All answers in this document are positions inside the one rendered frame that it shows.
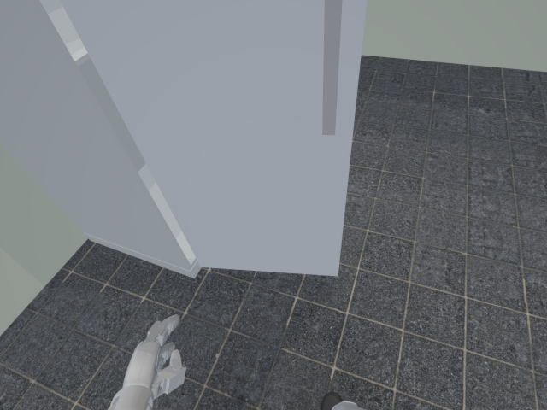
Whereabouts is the left robot hand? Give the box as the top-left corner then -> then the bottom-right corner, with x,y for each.
122,314 -> 186,400

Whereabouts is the robot right foot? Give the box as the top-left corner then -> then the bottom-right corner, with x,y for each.
321,392 -> 343,410

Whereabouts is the handle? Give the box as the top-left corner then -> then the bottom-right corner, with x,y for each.
322,0 -> 343,135

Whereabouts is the fridge door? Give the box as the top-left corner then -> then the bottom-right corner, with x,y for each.
60,0 -> 367,276

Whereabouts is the robot left forearm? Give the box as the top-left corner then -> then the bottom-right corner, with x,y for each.
108,385 -> 154,410

